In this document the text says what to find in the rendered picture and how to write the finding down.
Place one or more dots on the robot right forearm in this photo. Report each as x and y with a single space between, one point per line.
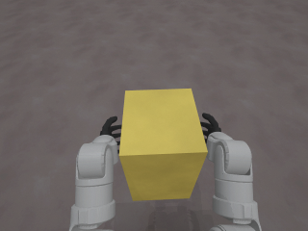
233 197

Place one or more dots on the robot left hand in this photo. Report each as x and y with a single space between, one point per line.
107 129

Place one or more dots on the robot right hand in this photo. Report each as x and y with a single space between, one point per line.
213 127

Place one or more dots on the robot left forearm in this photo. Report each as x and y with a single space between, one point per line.
94 177

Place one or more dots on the carton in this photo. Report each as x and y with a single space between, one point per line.
162 147

